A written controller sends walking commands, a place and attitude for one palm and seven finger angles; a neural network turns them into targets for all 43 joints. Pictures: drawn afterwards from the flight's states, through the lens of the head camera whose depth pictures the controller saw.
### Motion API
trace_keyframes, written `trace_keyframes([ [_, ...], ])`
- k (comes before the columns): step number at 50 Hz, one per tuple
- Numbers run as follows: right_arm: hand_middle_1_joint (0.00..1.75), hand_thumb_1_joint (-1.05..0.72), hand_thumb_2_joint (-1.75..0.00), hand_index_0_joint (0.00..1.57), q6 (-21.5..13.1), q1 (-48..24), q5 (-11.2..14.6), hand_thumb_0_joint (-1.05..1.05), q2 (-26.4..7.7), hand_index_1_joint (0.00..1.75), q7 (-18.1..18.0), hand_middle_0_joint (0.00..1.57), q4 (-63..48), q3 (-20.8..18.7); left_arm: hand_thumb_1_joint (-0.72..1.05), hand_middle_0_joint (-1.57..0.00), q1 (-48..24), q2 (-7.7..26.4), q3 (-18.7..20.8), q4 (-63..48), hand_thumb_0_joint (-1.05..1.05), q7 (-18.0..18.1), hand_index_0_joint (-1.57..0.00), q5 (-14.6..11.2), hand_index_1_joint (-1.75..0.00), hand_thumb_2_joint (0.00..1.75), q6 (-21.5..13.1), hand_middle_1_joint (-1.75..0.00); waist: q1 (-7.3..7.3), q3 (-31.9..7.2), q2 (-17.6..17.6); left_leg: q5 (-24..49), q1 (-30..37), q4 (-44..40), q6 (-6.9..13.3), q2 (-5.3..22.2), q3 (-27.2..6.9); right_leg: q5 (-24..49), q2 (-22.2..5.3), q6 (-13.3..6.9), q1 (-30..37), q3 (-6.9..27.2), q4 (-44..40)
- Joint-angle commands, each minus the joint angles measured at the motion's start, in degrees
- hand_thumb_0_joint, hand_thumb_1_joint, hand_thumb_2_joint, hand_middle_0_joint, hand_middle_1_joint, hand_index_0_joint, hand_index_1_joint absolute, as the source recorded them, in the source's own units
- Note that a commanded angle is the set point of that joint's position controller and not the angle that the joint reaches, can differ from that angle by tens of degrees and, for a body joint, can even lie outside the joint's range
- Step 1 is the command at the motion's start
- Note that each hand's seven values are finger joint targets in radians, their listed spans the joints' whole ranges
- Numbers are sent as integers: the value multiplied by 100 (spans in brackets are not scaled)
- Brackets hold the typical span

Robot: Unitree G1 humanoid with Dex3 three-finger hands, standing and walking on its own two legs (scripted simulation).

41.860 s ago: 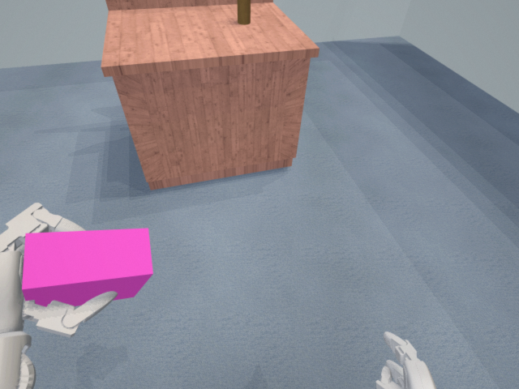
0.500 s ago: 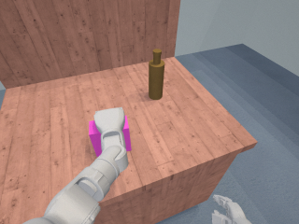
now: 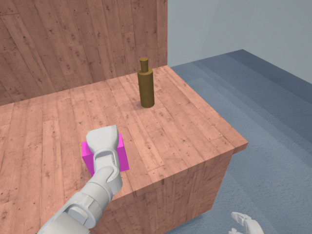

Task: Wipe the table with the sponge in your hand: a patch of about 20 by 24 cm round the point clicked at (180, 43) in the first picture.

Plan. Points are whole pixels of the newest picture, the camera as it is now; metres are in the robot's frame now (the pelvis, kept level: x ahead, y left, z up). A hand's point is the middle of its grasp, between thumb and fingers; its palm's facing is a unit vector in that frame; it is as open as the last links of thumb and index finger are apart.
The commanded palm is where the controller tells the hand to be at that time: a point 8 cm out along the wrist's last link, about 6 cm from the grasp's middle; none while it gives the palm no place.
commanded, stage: wipe back along the third lane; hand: left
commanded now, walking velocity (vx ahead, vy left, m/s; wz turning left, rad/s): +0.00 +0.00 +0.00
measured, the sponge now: (108, 160) +0.34 +0.19 -0.01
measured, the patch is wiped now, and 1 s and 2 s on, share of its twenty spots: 1.00 1.00 1.00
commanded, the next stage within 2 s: slide back across to the middle lane in 0.22 s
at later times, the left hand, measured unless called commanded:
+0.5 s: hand (108, 159) +0.31 +0.17 +0.03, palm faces +0.00 -0.10 -1.00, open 9.9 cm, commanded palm +0.27 +0.18 +0.08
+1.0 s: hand (90, 168) +0.28 +0.21 +0.04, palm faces -0.01 -0.12 -0.99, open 9.9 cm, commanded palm +0.24 +0.23 +0.09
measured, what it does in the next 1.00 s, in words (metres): stands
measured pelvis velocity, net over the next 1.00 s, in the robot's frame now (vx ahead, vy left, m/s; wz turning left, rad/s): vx -0.01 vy -0.03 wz -0.04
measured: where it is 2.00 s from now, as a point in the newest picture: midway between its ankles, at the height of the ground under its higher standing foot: outside the picture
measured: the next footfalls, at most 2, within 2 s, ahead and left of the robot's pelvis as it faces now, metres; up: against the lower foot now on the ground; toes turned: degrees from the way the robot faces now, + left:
none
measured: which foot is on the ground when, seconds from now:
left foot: down 0.00-1.00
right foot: down 0.00-1.00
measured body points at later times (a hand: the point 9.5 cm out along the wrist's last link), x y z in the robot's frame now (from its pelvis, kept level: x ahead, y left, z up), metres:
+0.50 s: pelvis +0.00 -0.03 +0.00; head -0.03 -0.06 +0.45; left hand +0.31 +0.17 +0.09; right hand +0.24 -0.24 -0.07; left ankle +0.00 +0.10 -0.74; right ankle -0.01 -0.06 -0.74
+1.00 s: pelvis -0.01 -0.03 +0.00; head -0.05 -0.06 +0.45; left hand +0.28 +0.21 +0.09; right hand +0.21 -0.26 -0.08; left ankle +0.00 +0.10 -0.74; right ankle -0.01 -0.06 -0.74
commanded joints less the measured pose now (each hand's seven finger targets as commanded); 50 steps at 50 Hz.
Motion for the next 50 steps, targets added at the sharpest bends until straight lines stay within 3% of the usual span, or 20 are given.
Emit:
trace_keyframes([
  [1, 30, -90, -90, 20, -295, -1409, 5, 0, -541, 30, 5, 20, -1094, -155, 10, -120, -690, -189, -45, -674, 0, -344, -120, -222, -160, 130, -26, -160, 28, -606, -953, 711, 150, -238, 84, 34, -32, 1448, -435, 70, 636, 559, -536],
  [3, 30, -90, -90, 20, -302, -1446, 16, 0, -555, 30, 17, 20, -1125, -168, 10, -120, -564, -59, 53, -867, 0, -374, -120, -231, -160, 130, -44, -160, 64, -600, -897, 749, 175, -228, 83, 29, -43, 1489, -425, 66, 665, 572, -500],
  [10, 30, -90, -90, 20, -291, -1650, 9, 0, -538, 30, 81, 20, -1258, -154, 10, -120, 272, -108, -75, -1532, 0, -473, -120, -242, -160, 130, -28, -160, 127, -650, -989, 995, 237, -158, 89, -5, 2, 2149, -468, 89, 933, 730, -459],
  [14, 30, -90, -90, 20, -299, -1693, 13, 0, -550, 30, 57, 20, -1193, -139, 10, -120, 176, 148, 176, -1582, 0, -457, -120, -272, -160, 130, 22, -160, 93, -435, -1132, 900, 180, -159, 81, -4, 24, 2130, -464, 128, 866, 796, -492],
  [16, 30, -90, -90, 20, -311, -1741, 9, 0, -544, 30, 36, 20, -1210, -117, 10, -120, 153, 124, 134, -1717, 0, -468, -120, -275, -160, 130, 58, -160, 91, -506, -1079, 960, 193, -152, 73, -24, 46, 2382, -487, 145, 962, 866, -481],
  [17, 30, -90, -90, 20, -308, -1754, 23, 0, -555, 30, 33, 20, -1214, -138, 10, -120, 78, 362, 352, -1859, 0, -467, -120, -267, -160, 130, 47, -160, 106, -599, -1029, 973, 222, -165, 70, -13, 37, 2360, -494, 145, 1006, 861, -454],
  [22, 30, -90, -90, 20, -360, -1803, 9, 0, -550, 30, -14, 20, -1306, -100, 10, -120, 495, 835, 700, -2283, 0, -531, -120, -114, -160, 130, 21, -160, 188, -764, -912, 1129, 309, -154, 62, -70, 40, 2949, -544, 166, 1303, 982, -360],
  [28, 30, -90, -90, 20, -481, -1818, -4, 0, -539, 30, -83, 20, -1382, -71, 10, -120, 628, 1262, 996, -2737, 0, -593, -120, 67, -160, 130, 3, -160, 235, -617, -606, 1040, 340, -191, 63, -111, 30, 2585, -502, 148, 1249, 1077, -388],
  [33, 30, -90, -90, 20, -609, -1841, -13, 0, -551, 30, -151, 20, -1387, -75, 10, -120, 841, 1551, 1262, -2936, 0, -644, -120, 96, -160, 130, -55, -160, 297, -548, -606, 925, 367, -218, 74, -128, 7, 2062, -478, 148, 1187, 1127, -468],
  [34, 30, -90, -90, 20, -638, -1852, -20, 0, -549, 30, -168, 20, -1366, -64, 10, -120, 828, 1492, 1205, -2891, 0, -667, -120, 101, -160, 130, -73, -160, 268, -486, -688, 885, 363, -203, 78, -132, 10, 2027, -486, 156, 1144, 1176, -526],
  [36, 30, -90, -90, 20, -697, -1825, -35, 0, -569, 30, -195, 20, -1331, -72, 10, -120, 1019, 1686, 1405, -2897, 0, -675, -120, 100, -160, 130, -139, -160, 298, -502, -799, 845, 340, -169, 72, -147, 3, 2112, -507, 172, 1192, 1281, -531],
  [41, 30, -90, -90, 20, -789, -1804, -41, 0, -603, 30, -266, 20, -1260, -74, 10, -120, 1030, 1941, 1599, -2936, 0, -730, -120, 140, -160, 130, -250, -160, 274, -248, -627, 672, 298, -176, 71, -158, -19, 1618, -509, 161, 992, 1403, -635],
  [43, 30, -90, -90, 20, -829, -1759, -57, 0, -623, 30, -287, 20, -1293, -108, 10, -120, 992, 1966, 1629, -3044, 0, -771, -120, 116, -160, 130, -308, -160, 274, -250, -577, 591, 322, -196, 97, -162, -25, 1224, -487, 159, 938, 1371, -697],
  [47, 30, -90, -90, 20, -909, -1701, -67, 0, -644, 30, -329, 20, -1241, -113, 10, -120, 1157, 2145, 1854, -3001, 0, -826, -120, 121, -160, 130, -486, -160, 316, -293, -539, 614, 363, -181, 96, -161, -79, 1135, -489, 135, 903, 1387, -708],
  [48, 30, -90, -90, 20, -921, -1669, -84, 0, -627, 30, -340, 20, -1273, -118, 10, -120, 1135, 2019, 1725, -3042, 0, -835, -120, 120, -160, 130, -535, -160, 284, -240, -477, 585, 330, -180, 115, -157, -58, 1143, -476, 138, 867, 1340, -684],
  [50, 30, -90, -90, 20, -954, -1636, -94, 0, -644, 30, -370, 20, -1244, -124, 10, -120, 1259, 2211, 1919, -2921, 0, -846, -120, 101, -160, 130, -600, -160, 315, -207, -670, 541, 279, -129, 114, -168, -64, 1072, -501, 158, 900, 1417, -733],
])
